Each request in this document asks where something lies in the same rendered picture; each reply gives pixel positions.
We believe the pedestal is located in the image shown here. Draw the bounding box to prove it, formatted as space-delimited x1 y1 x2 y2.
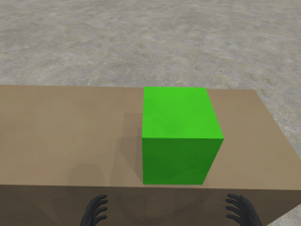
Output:
0 85 301 226

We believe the robot right hand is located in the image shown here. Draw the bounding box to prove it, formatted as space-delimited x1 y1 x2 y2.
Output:
225 194 262 226

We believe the robot left hand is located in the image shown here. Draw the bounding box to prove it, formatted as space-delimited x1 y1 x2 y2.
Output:
80 194 108 226

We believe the carton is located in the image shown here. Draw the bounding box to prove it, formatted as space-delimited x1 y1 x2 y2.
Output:
142 87 224 185

